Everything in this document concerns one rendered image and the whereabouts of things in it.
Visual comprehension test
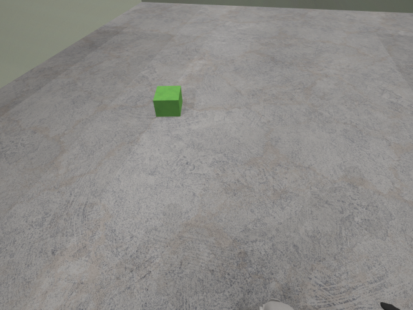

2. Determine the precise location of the carton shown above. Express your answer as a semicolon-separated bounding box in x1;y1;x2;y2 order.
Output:
153;86;183;117

